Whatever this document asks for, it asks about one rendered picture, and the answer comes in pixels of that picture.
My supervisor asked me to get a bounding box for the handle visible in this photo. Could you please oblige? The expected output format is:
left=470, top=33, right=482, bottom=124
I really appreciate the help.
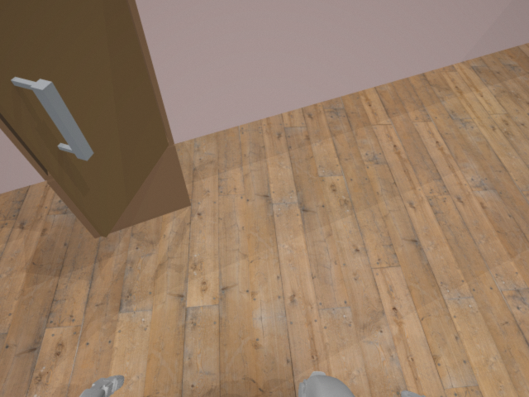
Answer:
left=11, top=77, right=93, bottom=161

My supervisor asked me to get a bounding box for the right robot thigh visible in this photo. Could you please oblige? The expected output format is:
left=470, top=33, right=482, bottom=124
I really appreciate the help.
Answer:
left=298, top=375, right=355, bottom=397

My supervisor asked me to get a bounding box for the cupboard door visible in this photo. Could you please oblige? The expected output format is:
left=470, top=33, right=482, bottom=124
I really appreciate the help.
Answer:
left=0, top=0, right=169, bottom=237

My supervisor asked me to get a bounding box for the left robot hand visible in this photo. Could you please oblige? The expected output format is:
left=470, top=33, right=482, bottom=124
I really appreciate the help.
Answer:
left=79, top=375, right=125, bottom=397

